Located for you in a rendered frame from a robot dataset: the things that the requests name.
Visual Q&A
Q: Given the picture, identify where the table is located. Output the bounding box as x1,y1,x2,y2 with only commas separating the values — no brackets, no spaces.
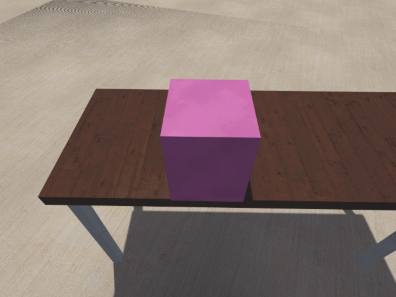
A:
38,88,396,267

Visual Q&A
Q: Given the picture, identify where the carton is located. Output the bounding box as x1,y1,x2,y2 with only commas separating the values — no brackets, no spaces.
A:
160,79,261,202

